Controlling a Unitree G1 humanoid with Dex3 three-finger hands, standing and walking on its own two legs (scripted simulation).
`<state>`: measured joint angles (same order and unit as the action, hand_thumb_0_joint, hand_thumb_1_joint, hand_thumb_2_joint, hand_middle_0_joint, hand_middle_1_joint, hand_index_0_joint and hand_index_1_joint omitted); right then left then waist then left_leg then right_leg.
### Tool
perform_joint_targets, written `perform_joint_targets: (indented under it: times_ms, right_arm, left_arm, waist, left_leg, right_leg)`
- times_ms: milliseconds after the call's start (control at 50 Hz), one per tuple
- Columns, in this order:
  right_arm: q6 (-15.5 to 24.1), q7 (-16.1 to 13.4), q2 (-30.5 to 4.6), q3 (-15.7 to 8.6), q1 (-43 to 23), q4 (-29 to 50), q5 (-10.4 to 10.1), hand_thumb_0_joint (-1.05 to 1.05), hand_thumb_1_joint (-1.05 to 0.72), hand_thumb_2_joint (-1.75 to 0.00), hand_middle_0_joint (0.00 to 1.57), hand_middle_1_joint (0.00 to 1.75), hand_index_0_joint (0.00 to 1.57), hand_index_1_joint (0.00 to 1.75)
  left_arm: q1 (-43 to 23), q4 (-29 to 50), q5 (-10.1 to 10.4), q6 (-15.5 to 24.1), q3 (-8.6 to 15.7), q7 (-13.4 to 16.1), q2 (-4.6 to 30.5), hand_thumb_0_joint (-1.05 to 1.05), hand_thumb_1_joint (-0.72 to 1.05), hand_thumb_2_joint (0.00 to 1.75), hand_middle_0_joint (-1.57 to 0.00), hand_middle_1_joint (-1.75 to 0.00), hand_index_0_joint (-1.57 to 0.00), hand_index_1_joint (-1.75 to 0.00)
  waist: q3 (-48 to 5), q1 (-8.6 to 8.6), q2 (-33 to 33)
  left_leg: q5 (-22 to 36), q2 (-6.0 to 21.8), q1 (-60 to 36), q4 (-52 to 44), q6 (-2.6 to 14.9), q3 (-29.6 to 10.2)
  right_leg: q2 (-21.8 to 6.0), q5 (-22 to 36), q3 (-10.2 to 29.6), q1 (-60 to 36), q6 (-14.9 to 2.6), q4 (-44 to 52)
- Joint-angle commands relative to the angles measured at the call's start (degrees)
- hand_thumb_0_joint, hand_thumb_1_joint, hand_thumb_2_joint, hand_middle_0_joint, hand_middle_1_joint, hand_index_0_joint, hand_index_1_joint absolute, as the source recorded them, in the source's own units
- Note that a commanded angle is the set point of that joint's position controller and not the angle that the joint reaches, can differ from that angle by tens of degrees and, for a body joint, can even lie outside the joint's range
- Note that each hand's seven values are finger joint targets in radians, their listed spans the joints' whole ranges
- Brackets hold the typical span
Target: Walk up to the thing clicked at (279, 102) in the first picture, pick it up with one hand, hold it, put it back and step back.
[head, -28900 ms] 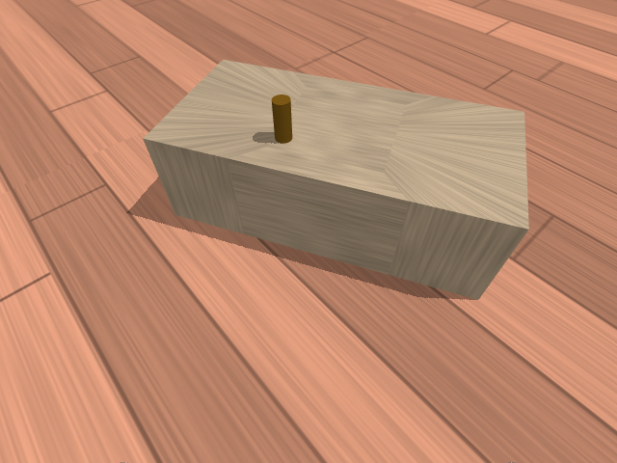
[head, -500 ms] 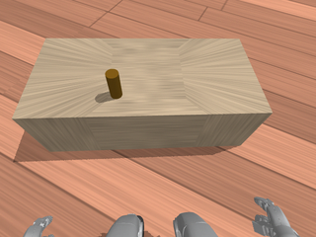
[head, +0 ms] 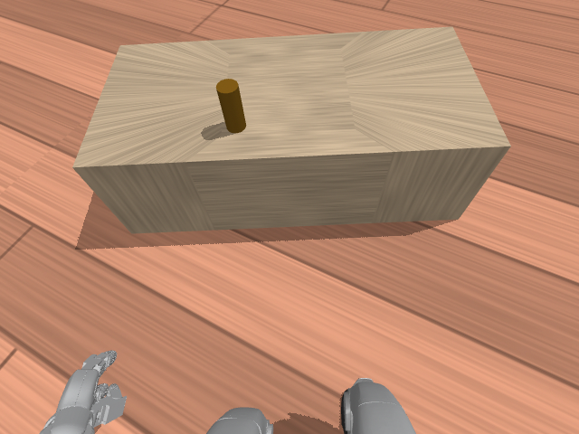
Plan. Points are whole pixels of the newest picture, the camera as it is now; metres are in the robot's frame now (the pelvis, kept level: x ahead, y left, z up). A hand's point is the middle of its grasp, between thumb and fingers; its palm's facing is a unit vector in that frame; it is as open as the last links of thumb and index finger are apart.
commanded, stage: step back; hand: left
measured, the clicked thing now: (232, 107) +0.94 +0.18 -0.26
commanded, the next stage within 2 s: stand in 1.52 s
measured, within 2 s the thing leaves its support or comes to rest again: neither
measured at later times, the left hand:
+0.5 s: hand out of the picture -0.09 +0.28 -0.13, palm faces -0.07 -0.90 -0.42, open 7.4 cm
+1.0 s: hand out of the picture -0.11 +0.28 -0.13, palm faces -0.06 -0.93 -0.37, open 7.4 cm
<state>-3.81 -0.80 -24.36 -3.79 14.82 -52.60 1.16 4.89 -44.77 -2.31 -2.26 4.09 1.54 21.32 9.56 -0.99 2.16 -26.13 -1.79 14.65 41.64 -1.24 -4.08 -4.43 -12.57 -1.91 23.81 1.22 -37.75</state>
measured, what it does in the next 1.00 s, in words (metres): walks backwards: left foot, then right foot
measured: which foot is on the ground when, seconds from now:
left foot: up 0.00-0.00, down 0.02-0.38, up 0.40-0.62, down 0.64-1.00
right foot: down 0.00-0.04, up 0.06-0.34, down 0.36-0.66, up 0.68-0.88, down 0.90-1.00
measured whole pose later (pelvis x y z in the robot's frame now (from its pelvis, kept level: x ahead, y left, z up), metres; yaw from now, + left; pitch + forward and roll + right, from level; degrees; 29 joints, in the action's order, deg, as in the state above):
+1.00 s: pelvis -0.19 +0.01 +0.01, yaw -4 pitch -3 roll -1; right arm -0.3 0.3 -21.1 -3.2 12.7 -56.4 1.7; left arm 11.6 -57.4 -2.6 0.8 3.4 -1.2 20.7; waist 2.6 0.8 1.8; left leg -25.1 0.3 15.1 40.0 0.1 -3.4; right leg 0.5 -15.4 -1.2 13.1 -0.5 -31.0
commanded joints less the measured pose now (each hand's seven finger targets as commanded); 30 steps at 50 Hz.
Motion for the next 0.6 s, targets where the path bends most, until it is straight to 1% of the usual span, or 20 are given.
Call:
perform_joint_targets:
  times_ms: [0, 20, 40, 60, 100, 120, 160, 200, 260, 300, 320, 340, 360, 380, 400, 440, 460, 500, 540, 580]
  right_arm:
    - [2.28, -0.41, -11.16, -3.49, 2.94, 3.24, 1.11, 0.00, -0.90, -0.90, 0.20, 0.30, 0.20, 0.30]
    - [1.91, 0.00, -16.15, -4.32, 0.37, 4.75, 2.04, 0.00, -0.90, -0.90, 0.20, 0.30, 0.20, 0.30]
    - [1.83, 0.48, -20.11, -4.64, -1.48, 6.00, 1.75, 0.00, -0.90, -0.90, 0.20, 0.30, 0.20, 0.30]
    - [2.34, 0.18, -19.01, -4.50, -4.70, 6.44, 1.73, 0.00, -0.90, -0.90, 0.20, 0.30, 0.20, 0.30]
    - [2.44, -0.23, -12.93, -2.47, -9.23, 7.42, 2.36, 0.00, -0.90, -0.90, 0.20, 0.30, 0.20, 0.30]
    - [2.48, -0.40, -11.62, -2.11, -10.70, 8.15, 2.04, 0.00, -0.90, -0.90, 0.20, 0.30, 0.20, 0.30]
    - [2.30, -0.23, -10.64, -2.01, -9.89, 7.99, 1.14, 0.00, -0.90, -0.90, 0.20, 0.30, 0.20, 0.30]
    - [1.76, -0.18, -9.50, -2.02, -7.15, 7.79, 1.01, 0.00, -0.90, -0.90, 0.20, 0.30, 0.20, 0.30]
    - [1.46, -0.15, -11.12, -2.59, -3.98, 6.70, 0.62, 0.00, -0.90, -0.90, 0.20, 0.30, 0.20, 0.30]
    - [0.85, 0.10, -12.05, -2.66, -5.80, 6.74, 0.11, 0.00, -0.90, -0.90, 0.20, 0.30, 0.20, 0.30]
    - [0.63, 0.18, -11.01, -2.26, -6.73, 6.60, -0.34, 0.00, -0.90, -0.90, 0.20, 0.30, 0.20, 0.30]
    - [0.86, 0.15, -8.52, -1.41, -6.75, 7.29, -0.42, 0.00, -0.90, -0.90, 0.20, 0.30, 0.20, 0.30]
    - [1.12, 0.20, -5.98, -0.50, -7.34, 8.39, -0.45, 0.00, -0.90, -0.90, 0.20, 0.30, 0.20, 0.30]
    - [0.91, -0.71, -7.95, -1.47, -11.32, 8.87, 0.00, 0.00, -0.90, -0.90, 0.20, 0.30, 0.20, 0.30]
    - [0.97, -0.67, -9.98, -2.42, -10.83, 7.62, -0.36, 0.00, -0.90, -0.90, 0.20, 0.30, 0.20, 0.30]
    - [1.39, -0.05, -9.45, -1.91, -9.32, 5.52, -0.91, 0.00, -0.90, -0.90, 0.20, 0.30, 0.20, 0.30]
    - [1.73, -0.25, -7.66, -1.20, -8.43, 4.88, -1.03, 0.00, -0.90, -0.90, 0.20, 0.30, 0.20, 0.30]
    - [2.52, -0.19, -7.54, -0.98, -8.55, 4.99, -0.62, 0.00, -0.90, -0.90, 0.20, 0.30, 0.20, 0.30]
    - [3.47, 0.16, -7.12, -0.91, -8.67, 4.69, -0.07, 0.00, -0.90, -0.90, 0.20, 0.30, 0.20, 0.30]
    - [4.58, 0.26, -5.97, -1.20, -5.80, 3.09, 0.36, 0.00, -0.90, -0.90, 0.20, 0.30, 0.20, 0.30]
  left_arm:
    - [3.35, 3.27, 1.33, -0.63, 2.65, 0.56, 12.22, 0.00, 0.90, 0.90, -0.20, -0.30, -0.20, -0.30]
    - [2.99, 3.61, 1.93, -0.58, 2.02, 0.68, 10.22, 0.00, 0.90, 0.90, -0.20, -0.30, -0.20, -0.30]
    - [-2.71, 4.20, 1.53, -0.56, 3.36, 1.51, 12.37, 0.00, 0.90, 0.90, -0.20, -0.30, -0.20, -0.30]
    - [-3.82, 3.42, 1.30, -0.56, 3.45, 1.63, 13.14, 0.00, 0.90, 0.90, -0.20, -0.30, -0.20, -0.30]
    - [0.01, 1.08, 2.47, -0.74, 3.34, 0.87, 12.22, 0.00, 0.90, 0.90, -0.20, -0.30, -0.20, -0.30]
    - [3.61, 0.09, 2.65, -0.75, 3.20, 0.71, 12.14, 0.00, 0.90, 0.90, -0.20, -0.30, -0.20, -0.30]
    - [5.16, -0.55, 2.18, -0.45, 2.99, 0.48, 11.59, 0.00, 0.90, 0.90, -0.20, -0.30, -0.20, -0.30]
    - [2.74, 0.35, 1.79, 0.60, 2.21, 0.48, 10.34, 0.00, 0.90, 0.90, -0.20, -0.30, -0.20, -0.30]
    - [4.25, -0.08, 1.29, 2.16, 1.87, 0.38, 9.66, 0.00, 0.90, 0.90, -0.20, -0.30, -0.20, -0.30]
    - [8.31, -2.76, 0.87, 2.96, 1.83, 0.41, 9.30, 0.00, 0.90, 0.90, -0.20, -0.30, -0.20, -0.30]
    - [9.62, -4.27, 0.35, 3.34, 2.16, 0.56, 10.20, 0.00, 0.90, 0.90, -0.20, -0.30, -0.20, -0.30]
    - [9.64, -4.66, -0.32, 3.73, 3.07, 0.59, 13.66, 0.00, 0.90, 0.90, -0.20, -0.30, -0.20, -0.30]
    - [9.52, -4.18, -0.47, 3.81, 4.12, 0.44, 17.48, 0.00, 0.90, 0.90, -0.20, -0.30, -0.20, -0.30]
    - [5.10, -2.45, -0.74, 3.58, 4.77, 0.32, 21.86, 0.00, 0.90, 0.90, -0.20, -0.30, -0.20, -0.30]
    - [0.96, -1.49, -0.38, 3.69, 4.52, 0.51, 20.15, 0.00, 0.90, 0.90, -0.20, -0.30, -0.20, -0.30]
    - [0.25, -1.58, 0.11, 4.07, 3.13, 0.38, 14.76, 0.00, 0.90, 0.90, -0.20, -0.30, -0.20, -0.30]
    - [0.64, -2.39, 0.22, 3.95, 3.07, 0.36, 13.81, 0.00, 0.90, 0.90, -0.20, -0.30, -0.20, -0.30]
    - [2.75, -2.18, -0.48, 3.96, 3.35, -0.02, 14.26, 0.00, 0.90, 0.90, -0.20, -0.30, -0.20, -0.30]
    - [4.20, -2.70, -0.97, 3.68, 3.53, -0.41, 14.66, 0.00, 0.90, 0.90, -0.20, -0.30, -0.20, -0.30]
    - [3.79, -2.95, -0.61, 2.94, 3.44, -0.98, 14.65, 0.00, 0.90, 0.90, -0.20, -0.30, -0.20, -0.30]
  waist:
    - [-15.06, 1.49, -4.43]
    - [-12.81, 1.63, 9.27]
    - [-11.11, -1.95, 12.59]
    - [-7.45, -1.26, 12.24]
    - [-7.15, 1.70, 6.40]
    - [-7.59, 3.60, 6.16]
    - [-8.06, 3.46, 6.79]
    - [-8.65, 0.95, 8.08]
    - [-14.72, -0.62, 9.30]
    - [-17.68, 0.93, 7.58]
    - [-18.22, 1.53, 5.55]
    - [-17.46, 1.54, -0.49]
    - [-14.83, 1.98, -12.51]
    - [-11.88, 4.90, -15.08]
    - [-7.69, 2.99, -14.19]
    - [-6.80, 1.35, -7.09]
    - [-7.29, 0.84, -8.59]
    - [-7.71, 2.78, -9.89]
    - [-7.67, 4.11, -12.19]
    - [-8.95, 3.12, -13.58]
  left_leg:
    - [19.37, 6.59, -5.87, -20.44, 4.11, -6.64]
    - [28.88, 18.27, -7.85, -21.73, 9.82, -21.90]
    - [28.85, 23.99, 3.09, -23.52, 18.19, -26.73]
    - [27.90, 25.34, 10.25, -24.98, 19.83, -27.32]
    - [35.93, 15.41, 6.71, -19.32, 14.60, -11.31]
    - [37.20, 13.50, 4.23, -17.54, 12.90, -7.79]
    - [36.70, 13.45, -0.87, -15.92, 13.18, -6.99]
    - [39.37, 13.36, -6.46, -13.91, 13.97, -7.09]
    - [37.46, 14.77, -15.23, -9.92, 13.95, -7.86]
    - [34.01, 13.69, -13.13, -5.94, 11.85, -6.30]
    - [30.41, 12.34, -8.87, -3.77, 9.83, -5.63]
    - [20.13, 8.86, 2.29, -0.29, 7.29, -5.01]
    - [0.69, 1.23, 15.23, 4.75, 3.82, -2.25]
    - [-8.41, 0.32, 10.06, 13.35, 1.63, -4.02]
    - [-6.86, 2.32, 5.47, 18.31, 1.42, -6.58]
    - [-1.72, -1.43, 7.34, 18.33, 1.59, -5.31]
    - [-0.47, -2.56, 9.08, 17.31, 1.47, -4.60]
    - [-0.66, -1.47, 6.93, 11.18, 0.68, -1.64]
    - [-1.62, -0.39, 7.81, -0.42, 0.65, 1.74]
    - [-0.01, -0.50, 1.95, -13.69, 0.54, 4.87]
  right_leg:
    - [-3.86, 9.12, 8.43, -8.12, -4.92, -3.94]
    - [5.70, -12.75, 1.39, 4.63, -1.97, -14.90]
    - [7.62, -26.47, 5.97, 1.47, -1.00, -24.44]
    - [6.67, -25.16, 10.18, -1.60, -1.33, -31.01]
    - [9.92, -19.04, 12.11, 0.28, -1.97, -36.26]
    - [10.17, -16.39, 11.31, 2.26, -2.08, -37.10]
    - [9.39, -16.14, 9.36, 2.89, -1.20, -31.53]
    - [7.14, -17.60, 7.02, 2.10, 0.21, -19.25]
    - [4.93, -16.13, 3.76, -0.91, -0.20, -0.21]
    - [6.08, -6.24, 0.88, -8.88, -1.06, 15.41]
    - [5.35, 1.46, 2.50, -14.61, -1.75, 21.04]
    - [0.98, 3.24, 12.47, -20.42, -3.49, 17.81]
    - [-8.41, 2.14, 26.46, -22.31, -7.00, 17.31]
    - [-18.47, 2.62, 33.04, -6.62, -16.91, 18.34]
    - [-19.03, 3.33, 32.61, 1.96, -17.48, 19.42]
    - [-10.00, 13.07, 17.91, -4.95, -13.09, 14.64]
    - [-7.72, 16.62, 14.14, -7.37, -11.16, 12.67]
    - [-6.73, 4.54, 14.18, -7.34, -10.83, 13.42]
    - [-6.13, -2.56, 14.02, -13.04, -10.16, 13.86]
    - [-6.49, -4.47, 13.51, -13.95, -10.07, 11.16]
